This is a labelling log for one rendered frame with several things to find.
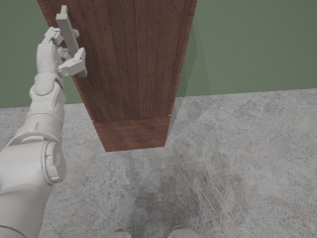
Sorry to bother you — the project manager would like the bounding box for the robot right shin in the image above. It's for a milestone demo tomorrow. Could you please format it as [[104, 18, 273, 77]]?
[[170, 226, 182, 234]]

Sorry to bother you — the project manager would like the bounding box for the left robot hand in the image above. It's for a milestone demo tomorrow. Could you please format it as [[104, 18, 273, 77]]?
[[36, 27, 86, 81]]

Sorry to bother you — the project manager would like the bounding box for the robot left upper arm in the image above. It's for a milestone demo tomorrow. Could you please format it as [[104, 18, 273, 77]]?
[[0, 140, 67, 238]]

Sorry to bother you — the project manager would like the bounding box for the cupboard door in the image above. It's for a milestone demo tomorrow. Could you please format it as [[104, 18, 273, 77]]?
[[42, 0, 191, 123]]

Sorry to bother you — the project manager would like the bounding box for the right robot thigh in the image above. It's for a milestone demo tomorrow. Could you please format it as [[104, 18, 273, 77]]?
[[166, 228, 200, 238]]

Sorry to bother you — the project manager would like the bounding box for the robot left forearm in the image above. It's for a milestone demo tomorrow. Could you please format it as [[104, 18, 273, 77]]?
[[0, 72, 66, 188]]

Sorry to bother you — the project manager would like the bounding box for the handle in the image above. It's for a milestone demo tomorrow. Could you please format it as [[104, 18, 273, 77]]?
[[55, 5, 87, 77]]

